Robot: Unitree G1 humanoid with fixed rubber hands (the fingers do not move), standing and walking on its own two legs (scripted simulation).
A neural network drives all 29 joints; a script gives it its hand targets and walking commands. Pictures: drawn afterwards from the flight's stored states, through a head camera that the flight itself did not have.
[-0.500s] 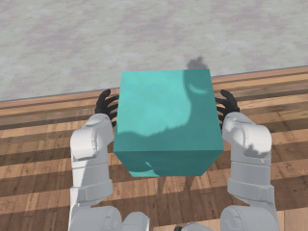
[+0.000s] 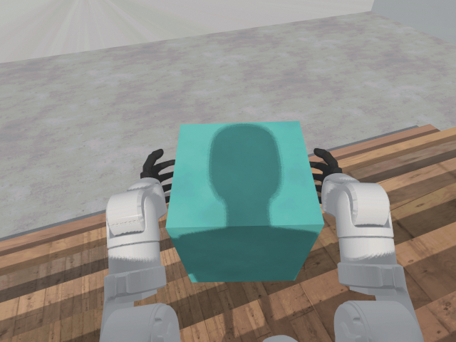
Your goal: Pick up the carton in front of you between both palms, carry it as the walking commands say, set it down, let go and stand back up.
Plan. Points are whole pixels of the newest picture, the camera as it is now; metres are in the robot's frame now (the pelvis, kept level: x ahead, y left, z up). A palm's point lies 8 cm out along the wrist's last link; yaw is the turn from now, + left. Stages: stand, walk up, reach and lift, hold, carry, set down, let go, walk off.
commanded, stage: carry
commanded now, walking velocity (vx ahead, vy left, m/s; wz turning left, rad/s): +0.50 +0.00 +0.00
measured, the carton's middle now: (241, 207) +0.34 -0.04 +0.06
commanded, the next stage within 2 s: none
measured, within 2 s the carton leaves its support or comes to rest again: neither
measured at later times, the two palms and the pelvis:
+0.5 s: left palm (137, 166) +0.65 +0.23 -0.09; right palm (233, 147) +0.69 -0.07 -0.09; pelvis +0.35 +0.02 -0.19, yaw +1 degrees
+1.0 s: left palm (156, 149) +1.05 +0.24 -0.36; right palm (220, 144) +1.04 -0.06 -0.36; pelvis +0.73 +0.11 -0.40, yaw +2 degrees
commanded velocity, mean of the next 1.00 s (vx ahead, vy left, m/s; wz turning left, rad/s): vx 0.50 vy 0.00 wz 0.00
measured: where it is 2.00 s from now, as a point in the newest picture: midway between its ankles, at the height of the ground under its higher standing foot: (191, 213)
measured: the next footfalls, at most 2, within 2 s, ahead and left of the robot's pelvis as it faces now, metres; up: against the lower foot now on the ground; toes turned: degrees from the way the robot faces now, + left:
right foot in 0.38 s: +0.41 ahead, -0.01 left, -0.18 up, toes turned +3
left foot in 0.74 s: +0.66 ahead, +0.17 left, -0.35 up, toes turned +1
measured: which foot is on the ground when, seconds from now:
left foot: down 0.00-0.38, up 0.40-0.72, down 0.74-1.00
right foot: up 0.00-0.36, down 0.38-0.76, up 0.78-1.00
